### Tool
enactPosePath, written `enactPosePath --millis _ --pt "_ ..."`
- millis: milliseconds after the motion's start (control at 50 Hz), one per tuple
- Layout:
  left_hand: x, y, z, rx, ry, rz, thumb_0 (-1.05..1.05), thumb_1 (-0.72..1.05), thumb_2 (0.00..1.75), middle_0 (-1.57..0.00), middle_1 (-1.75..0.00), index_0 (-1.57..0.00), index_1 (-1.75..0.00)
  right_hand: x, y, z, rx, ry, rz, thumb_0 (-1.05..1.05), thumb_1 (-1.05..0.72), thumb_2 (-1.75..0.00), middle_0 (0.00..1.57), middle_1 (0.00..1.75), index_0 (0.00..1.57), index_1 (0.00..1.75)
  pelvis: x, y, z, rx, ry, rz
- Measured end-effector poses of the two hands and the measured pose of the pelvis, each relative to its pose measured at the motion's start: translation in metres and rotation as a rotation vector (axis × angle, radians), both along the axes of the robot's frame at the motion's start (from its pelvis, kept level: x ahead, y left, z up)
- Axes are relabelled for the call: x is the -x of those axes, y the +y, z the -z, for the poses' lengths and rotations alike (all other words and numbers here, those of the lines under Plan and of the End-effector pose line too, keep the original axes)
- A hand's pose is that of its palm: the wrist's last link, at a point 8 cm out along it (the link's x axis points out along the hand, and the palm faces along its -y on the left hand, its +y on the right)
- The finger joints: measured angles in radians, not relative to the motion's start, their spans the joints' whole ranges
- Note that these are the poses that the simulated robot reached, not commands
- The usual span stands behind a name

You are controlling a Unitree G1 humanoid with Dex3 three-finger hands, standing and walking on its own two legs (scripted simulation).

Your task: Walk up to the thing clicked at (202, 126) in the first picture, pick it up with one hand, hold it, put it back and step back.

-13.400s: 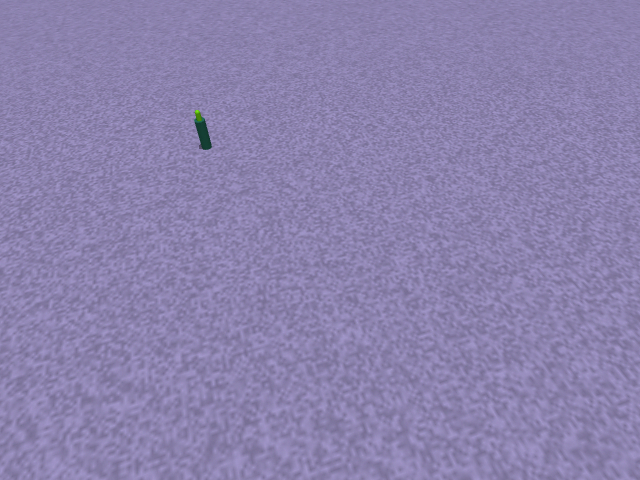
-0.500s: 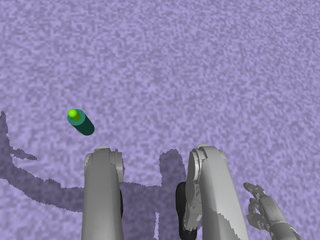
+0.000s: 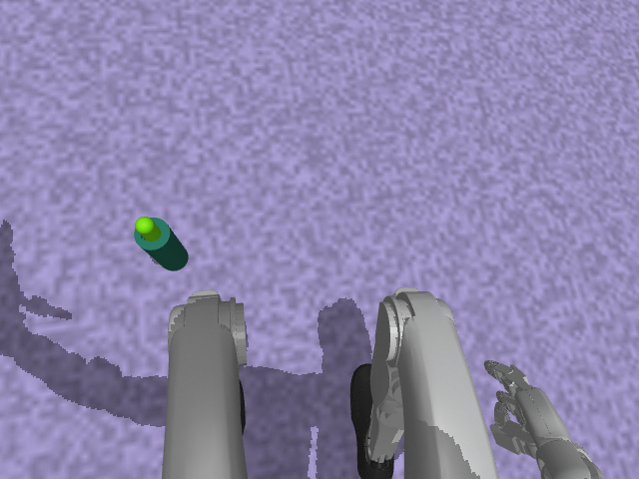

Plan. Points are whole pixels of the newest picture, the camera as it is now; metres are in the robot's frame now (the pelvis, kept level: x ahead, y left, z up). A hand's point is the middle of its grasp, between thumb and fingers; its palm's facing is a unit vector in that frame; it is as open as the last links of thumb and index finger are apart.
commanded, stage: go down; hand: left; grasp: from the side
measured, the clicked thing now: (160, 243) +0.43 +0.26 -0.27
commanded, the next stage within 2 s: none
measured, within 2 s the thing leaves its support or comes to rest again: neither
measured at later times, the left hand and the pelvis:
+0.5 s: hand out of the picture +0.35 +0.44 +0.04, palm faces +0.26 -0.96 -0.06, open 17.6 cm; pelvis +0.00 +0.00 +0.00, yaw +0 degrees
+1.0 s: hand out of the picture +0.35 +0.44 +0.03, palm faces +0.25 -0.97 -0.06, open 17.7 cm; pelvis +0.00 +0.00 +0.00, yaw +0 degrees
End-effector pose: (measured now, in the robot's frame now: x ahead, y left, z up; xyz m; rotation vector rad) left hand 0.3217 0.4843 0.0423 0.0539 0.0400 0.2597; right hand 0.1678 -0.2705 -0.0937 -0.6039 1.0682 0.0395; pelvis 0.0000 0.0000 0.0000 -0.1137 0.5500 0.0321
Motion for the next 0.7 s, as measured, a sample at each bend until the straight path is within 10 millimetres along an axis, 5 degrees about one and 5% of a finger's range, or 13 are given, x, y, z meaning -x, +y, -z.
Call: enactPosePath --millis 700 --pt "0.0034 0.0022 0.0050 0.002 -0.008 -0.002 -0.01 -0.60 0.03 -0.07 -0.06 -0.06 -0.07 0.0029 -0.0001 0.0030 0.007 0.012 -0.006 0.01 -0.92 -0.91 0.21 0.30 0.21 0.30 0.0013 0.0008 0.0032 0.003 -0.005 0.001"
